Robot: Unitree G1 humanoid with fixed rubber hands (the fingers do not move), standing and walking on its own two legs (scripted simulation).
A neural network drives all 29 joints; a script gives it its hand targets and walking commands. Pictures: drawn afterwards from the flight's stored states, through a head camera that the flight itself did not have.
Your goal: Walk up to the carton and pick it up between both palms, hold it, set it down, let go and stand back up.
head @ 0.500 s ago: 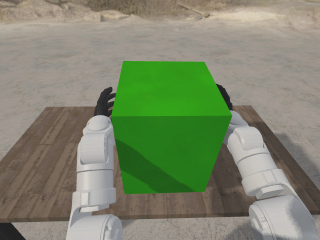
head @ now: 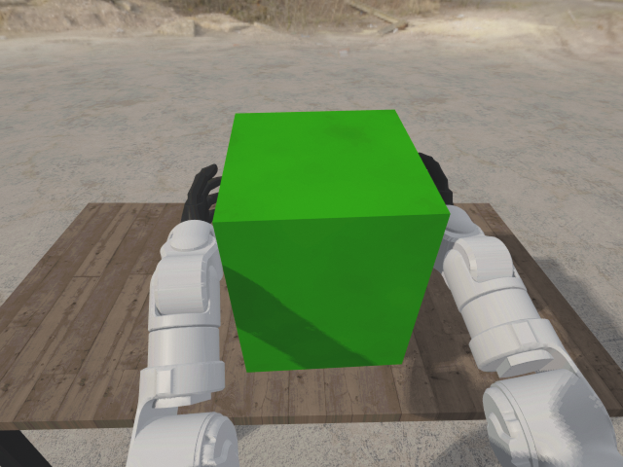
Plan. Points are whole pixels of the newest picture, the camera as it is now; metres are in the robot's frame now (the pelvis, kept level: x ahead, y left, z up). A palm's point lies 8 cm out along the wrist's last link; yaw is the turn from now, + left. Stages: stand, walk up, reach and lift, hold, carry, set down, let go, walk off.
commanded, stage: hold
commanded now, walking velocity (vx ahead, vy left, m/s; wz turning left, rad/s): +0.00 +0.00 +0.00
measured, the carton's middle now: (320, 241) +0.36 +0.00 +0.19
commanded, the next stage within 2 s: set down in 1.68 s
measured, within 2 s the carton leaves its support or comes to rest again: neither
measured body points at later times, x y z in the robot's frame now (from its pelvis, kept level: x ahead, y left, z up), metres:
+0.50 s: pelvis +0.00 +0.00 +0.00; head -0.07 +0.02 +0.44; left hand +0.37 +0.15 +0.22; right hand +0.38 -0.15 +0.22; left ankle +0.03 +0.11 -0.75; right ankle -0.01 -0.11 -0.75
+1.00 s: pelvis +0.00 +0.00 +0.00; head -0.07 +0.02 +0.44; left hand +0.37 +0.15 +0.22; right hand +0.38 -0.15 +0.22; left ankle +0.03 +0.11 -0.75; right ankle -0.01 -0.11 -0.75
